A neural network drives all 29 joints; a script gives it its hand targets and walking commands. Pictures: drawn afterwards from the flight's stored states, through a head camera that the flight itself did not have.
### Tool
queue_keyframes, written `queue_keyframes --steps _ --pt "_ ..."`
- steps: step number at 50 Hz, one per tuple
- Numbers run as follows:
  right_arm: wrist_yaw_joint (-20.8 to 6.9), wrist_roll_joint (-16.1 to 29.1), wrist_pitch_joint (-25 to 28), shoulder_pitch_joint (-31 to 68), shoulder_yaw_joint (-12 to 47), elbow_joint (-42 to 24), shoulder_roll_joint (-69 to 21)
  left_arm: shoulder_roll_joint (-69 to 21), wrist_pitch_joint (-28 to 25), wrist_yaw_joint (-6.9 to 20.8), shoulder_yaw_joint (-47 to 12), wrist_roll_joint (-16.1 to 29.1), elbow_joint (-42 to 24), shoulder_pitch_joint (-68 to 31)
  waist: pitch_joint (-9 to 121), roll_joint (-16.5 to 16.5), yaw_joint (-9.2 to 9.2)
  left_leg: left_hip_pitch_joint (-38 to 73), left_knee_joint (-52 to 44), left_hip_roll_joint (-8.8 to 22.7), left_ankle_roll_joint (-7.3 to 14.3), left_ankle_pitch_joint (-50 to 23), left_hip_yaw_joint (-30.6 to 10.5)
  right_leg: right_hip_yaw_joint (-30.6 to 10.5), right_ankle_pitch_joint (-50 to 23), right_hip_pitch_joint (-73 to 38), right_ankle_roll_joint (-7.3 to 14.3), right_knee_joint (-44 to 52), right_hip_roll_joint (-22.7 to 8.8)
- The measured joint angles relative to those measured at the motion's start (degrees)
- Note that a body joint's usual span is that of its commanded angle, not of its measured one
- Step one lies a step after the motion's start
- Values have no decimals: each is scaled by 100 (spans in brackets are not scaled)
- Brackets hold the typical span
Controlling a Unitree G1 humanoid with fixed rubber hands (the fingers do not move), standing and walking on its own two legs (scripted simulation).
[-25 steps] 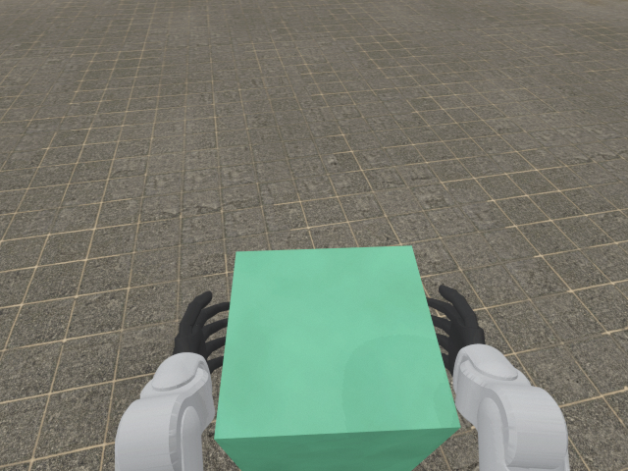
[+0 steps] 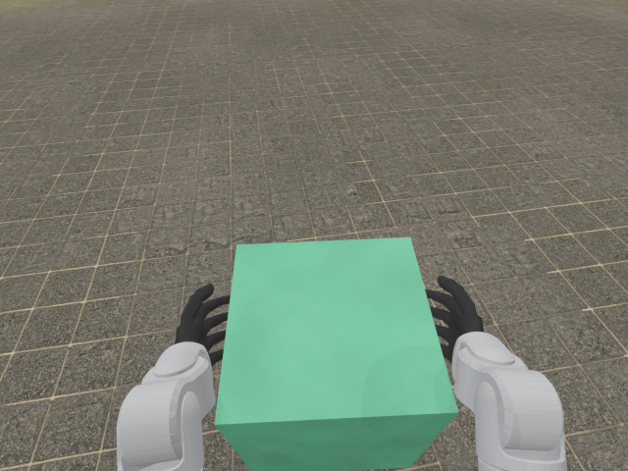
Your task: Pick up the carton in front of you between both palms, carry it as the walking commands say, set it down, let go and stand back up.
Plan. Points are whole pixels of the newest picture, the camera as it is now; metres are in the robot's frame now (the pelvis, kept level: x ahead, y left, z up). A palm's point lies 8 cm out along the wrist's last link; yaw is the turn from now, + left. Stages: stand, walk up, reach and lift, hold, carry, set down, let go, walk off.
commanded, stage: carry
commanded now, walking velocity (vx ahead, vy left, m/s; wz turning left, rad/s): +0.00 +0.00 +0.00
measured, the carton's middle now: (328, 363) +0.26 +0.00 +0.03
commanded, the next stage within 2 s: hold in 1.82 s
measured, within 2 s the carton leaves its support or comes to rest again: neither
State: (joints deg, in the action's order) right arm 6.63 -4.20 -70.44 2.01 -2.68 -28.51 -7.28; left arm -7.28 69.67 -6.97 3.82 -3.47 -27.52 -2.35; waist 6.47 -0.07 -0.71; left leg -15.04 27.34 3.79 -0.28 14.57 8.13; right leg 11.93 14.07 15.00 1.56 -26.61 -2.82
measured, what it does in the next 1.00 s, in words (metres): stands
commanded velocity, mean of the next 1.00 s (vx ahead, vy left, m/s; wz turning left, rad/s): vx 0.00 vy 0.00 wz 0.00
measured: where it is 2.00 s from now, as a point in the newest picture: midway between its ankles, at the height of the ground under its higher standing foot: outside the picture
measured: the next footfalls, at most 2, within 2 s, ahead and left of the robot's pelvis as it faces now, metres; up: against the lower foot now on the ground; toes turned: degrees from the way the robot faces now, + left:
none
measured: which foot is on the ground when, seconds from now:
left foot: down 0.00-1.00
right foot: down 0.00-1.00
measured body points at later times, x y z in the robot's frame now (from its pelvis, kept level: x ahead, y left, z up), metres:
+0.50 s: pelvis +0.04 +0.01 -0.01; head +0.01 +0.02 +0.44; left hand +0.29 +0.17 +0.08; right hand +0.29 -0.14 +0.08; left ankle -0.01 +0.11 -0.74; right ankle +0.00 -0.09 -0.74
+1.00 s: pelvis +0.00 +0.01 +0.00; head -0.03 +0.01 +0.45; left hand +0.27 +0.16 +0.05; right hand +0.26 -0.14 +0.06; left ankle -0.01 +0.11 -0.74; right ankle +0.00 -0.09 -0.74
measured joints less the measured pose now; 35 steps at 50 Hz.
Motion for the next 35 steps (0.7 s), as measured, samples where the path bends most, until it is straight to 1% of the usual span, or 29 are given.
queue_keyframes --steps 7,12,25,31,35 --pt "-10 10 -62 162 -120 388 0 -1 142 2 56 -94 351 -207 253 59 65 113 194 -70 26 363 58 -76 374 -46 -138 -304 -110" --pt "-10 10 -61 151 -120 417 0 -2 146 3 56 -100 376 -196 187 34 81 105 321 -79 51 508 81 -107 496 -32 -172 -420 -136" --pt "-10 17 -53 40 -57 217 0 0 109 3 3 -74 172 -52 109 3 63 97 428 -83 82 579 94 -125 544 -27 -187 -509 -156" --pt "-11 10 -89 34 -62 256 1 0 140 4 3 -80 219 -48 139 0 66 144 350 -86 87 492 94 -120 455 -77 -175 -424 -145" --pt "-26 -25 -64 52 -74 411 2 1 111 24 14 -120 380 -68 160 -1 74 165 275 -86 91 409 95 -115 371 -100 -161 -344 -134"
